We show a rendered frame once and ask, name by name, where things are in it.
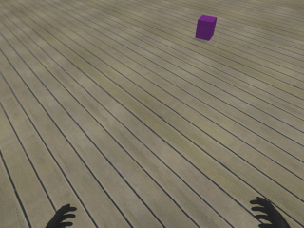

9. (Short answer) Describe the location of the robot right hand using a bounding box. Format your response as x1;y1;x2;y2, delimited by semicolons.
249;197;291;228

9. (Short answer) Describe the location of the carton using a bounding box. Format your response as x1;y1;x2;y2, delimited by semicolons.
195;15;217;41

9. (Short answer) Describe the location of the robot left hand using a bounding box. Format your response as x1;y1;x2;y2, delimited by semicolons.
46;204;77;228

